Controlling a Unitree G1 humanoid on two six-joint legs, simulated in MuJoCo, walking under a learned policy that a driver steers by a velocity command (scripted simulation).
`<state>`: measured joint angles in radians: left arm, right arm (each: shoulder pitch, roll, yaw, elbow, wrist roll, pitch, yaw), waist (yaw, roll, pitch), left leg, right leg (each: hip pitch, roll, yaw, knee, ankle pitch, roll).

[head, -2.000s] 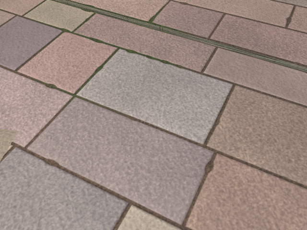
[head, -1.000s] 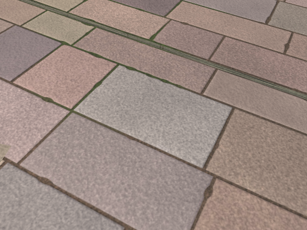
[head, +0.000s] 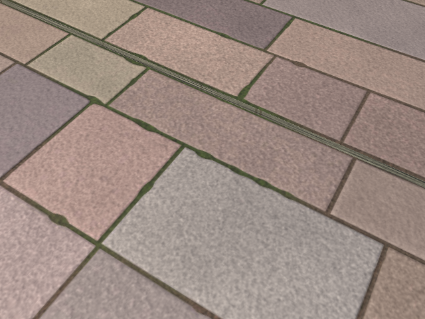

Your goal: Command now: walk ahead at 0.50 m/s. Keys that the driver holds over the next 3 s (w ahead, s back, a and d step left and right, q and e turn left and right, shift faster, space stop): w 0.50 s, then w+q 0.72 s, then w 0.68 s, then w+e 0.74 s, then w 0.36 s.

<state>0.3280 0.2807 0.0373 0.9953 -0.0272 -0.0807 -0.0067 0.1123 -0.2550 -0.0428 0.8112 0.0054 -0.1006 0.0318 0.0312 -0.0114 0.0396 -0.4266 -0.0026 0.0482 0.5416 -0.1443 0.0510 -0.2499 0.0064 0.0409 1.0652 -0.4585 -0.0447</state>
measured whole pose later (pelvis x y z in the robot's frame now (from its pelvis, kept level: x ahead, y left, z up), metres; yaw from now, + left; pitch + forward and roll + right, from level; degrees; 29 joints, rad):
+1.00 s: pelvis +0.54 -0.03 -0.01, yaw +12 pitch +2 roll -2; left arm 0.30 0.27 0.06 0.98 0.00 -0.05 0.02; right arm 0.07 -0.24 -0.05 0.77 0.02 -0.04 0.06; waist 0.06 0.02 0.03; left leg -0.58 0.04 0.07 0.62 -0.09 0.09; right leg 0.13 0.01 -0.26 0.27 -0.42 0.01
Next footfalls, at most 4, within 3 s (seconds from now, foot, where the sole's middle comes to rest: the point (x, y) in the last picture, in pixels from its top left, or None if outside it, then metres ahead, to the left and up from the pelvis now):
0.46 right None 0.43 -0.15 -0.77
1.04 left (192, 242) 0.71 0.10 -0.77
1.52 right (220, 162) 1.05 0.01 -0.77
2.04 left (137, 130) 1.21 0.36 -0.77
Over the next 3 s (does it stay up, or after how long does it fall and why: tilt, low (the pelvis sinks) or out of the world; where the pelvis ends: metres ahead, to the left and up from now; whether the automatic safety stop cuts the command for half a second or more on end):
stays up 1.58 0.30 0.04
